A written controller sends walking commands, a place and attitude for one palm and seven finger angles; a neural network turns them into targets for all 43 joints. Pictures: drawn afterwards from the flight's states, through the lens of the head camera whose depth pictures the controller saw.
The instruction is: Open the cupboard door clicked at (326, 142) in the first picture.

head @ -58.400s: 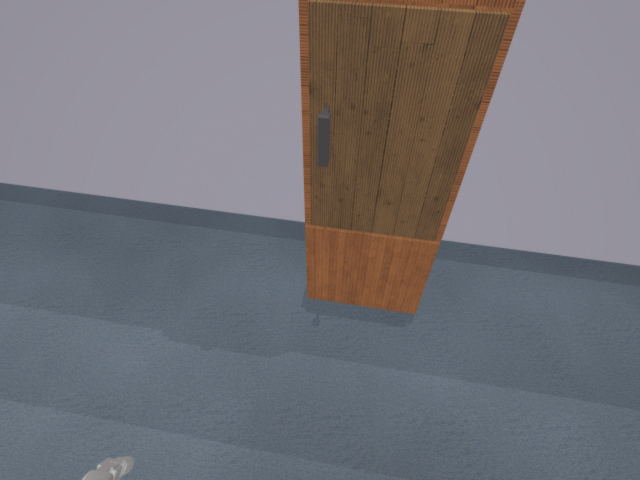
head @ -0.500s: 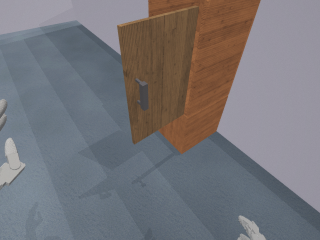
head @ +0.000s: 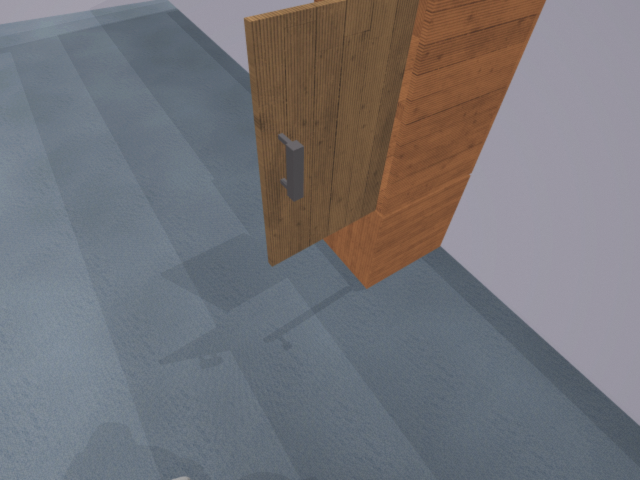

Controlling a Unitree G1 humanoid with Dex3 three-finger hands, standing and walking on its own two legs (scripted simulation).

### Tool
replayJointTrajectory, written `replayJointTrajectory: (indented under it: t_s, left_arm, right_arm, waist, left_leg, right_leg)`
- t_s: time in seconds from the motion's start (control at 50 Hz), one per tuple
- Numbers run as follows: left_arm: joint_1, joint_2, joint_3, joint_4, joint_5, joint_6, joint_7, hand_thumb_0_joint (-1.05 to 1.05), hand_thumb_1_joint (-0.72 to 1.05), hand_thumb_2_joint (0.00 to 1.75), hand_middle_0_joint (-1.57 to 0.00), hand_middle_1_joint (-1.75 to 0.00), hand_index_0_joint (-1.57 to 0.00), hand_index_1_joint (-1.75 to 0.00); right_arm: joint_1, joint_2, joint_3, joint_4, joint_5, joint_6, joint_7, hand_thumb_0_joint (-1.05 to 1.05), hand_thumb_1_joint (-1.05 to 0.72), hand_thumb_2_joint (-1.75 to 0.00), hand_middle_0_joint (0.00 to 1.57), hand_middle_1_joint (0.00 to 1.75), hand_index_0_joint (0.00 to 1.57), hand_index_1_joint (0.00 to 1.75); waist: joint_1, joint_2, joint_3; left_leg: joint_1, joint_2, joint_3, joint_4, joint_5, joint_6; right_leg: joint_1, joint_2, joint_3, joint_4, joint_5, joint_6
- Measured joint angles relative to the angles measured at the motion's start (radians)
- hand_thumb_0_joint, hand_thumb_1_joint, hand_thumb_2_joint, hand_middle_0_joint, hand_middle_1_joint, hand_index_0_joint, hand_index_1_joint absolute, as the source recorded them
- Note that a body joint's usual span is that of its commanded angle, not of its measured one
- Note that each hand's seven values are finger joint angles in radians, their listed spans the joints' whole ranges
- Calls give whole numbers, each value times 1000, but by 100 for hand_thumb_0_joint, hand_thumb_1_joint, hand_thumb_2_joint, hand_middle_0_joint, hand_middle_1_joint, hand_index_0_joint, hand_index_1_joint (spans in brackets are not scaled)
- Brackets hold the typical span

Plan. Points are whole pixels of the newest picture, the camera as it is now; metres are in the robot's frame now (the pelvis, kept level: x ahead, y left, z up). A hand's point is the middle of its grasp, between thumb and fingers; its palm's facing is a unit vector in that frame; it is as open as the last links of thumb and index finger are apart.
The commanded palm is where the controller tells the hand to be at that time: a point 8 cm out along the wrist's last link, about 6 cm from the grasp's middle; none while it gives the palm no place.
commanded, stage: let the arm hang, fingers relaxed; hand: left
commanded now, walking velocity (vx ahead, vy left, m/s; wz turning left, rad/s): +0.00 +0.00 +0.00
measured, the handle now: (289, 166) +0.67 +0.09 -0.01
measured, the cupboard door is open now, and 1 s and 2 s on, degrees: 93 93 93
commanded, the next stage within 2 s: look to check the result in 0.78 s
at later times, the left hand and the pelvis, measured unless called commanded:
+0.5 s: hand out of the picture +0.01 +0.22 -0.15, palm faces +0.01 -0.96 -0.27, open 7.4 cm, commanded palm none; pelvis -0.01 +0.01 +0.01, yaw -1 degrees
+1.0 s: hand out of the picture +0.04 +0.23 -0.15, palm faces -0.01 -0.96 -0.27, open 7.4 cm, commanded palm none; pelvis +0.00 +0.02 +0.01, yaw -1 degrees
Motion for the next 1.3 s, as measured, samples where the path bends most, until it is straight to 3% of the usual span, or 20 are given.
replayJointTrajectory:
  t_s: [0.06, 0.16, 0.36, 0.74, 1.3]
  left_arm:
    - [-18, 37, 3, 77, 8, -6, -4, -5, 100, 89, -21, -30, -21, -30]
    - [-17, 69, -1, 196, 10, -6, -10, -3, 96, 89, -21, -30, -20, -30]
    - [-23, 80, 3, 314, 9, -11, -7, 0, 92, 89, -20, -30, -20, -30]
    - [-77, 39, -3, 339, 12, -28, -9, 1, 91, 89, -20, -30, -20, -30]
    - [-142, 133, 2, 346, 11, -40, -14, 1, 91, 89, -20, -30, -20, -30]
  right_arm:
    - [22, 6, 4, 57, -2, 9, -6, 1, -91, -90, 20, 30, 20, 30]
    - [35, 4, 0, 117, -1, 13, -10, 1, -91, -90, 20, 30, 19, 30]
    - [43, 18, 3, 187, 0, 6, -8, 1, -91, -90, 20, 30, 19, 30]
    - [2, 18, 0, 214, 1, -13, -11, 0, -91, -90, 20, 30, 20, 30]
    - [-98, -70, -2, 212, 5, -20, -4, 0, -90, -90, 20, 30, 20, 30]
  waist:
    - [16, -4, 10]
    - [14, 31, 11]
    - [15, 75, -1]
    - [13, 46, -7]
    - [20, 52, 7]
  left_leg:
    - [9, 12, -9, -38, 24, -6]
    - [25, 18, -5, -87, 57, -4]
    - [50, 5, 11, -140, 89, 9]
    - [75, -15, 26, -173, 100, 23]
    - [121, -17, 19, -227, 104, 22]
  right_leg:
    - [21, 12, -8, -62, 40, -4]
    - [44, 18, -3, -131, 85, -4]
    - [58, 5, 12, -166, 111, 8]
    - [66, -15, 28, -168, 108, 24]
    - [116, -17, 21, -224, 111, 25]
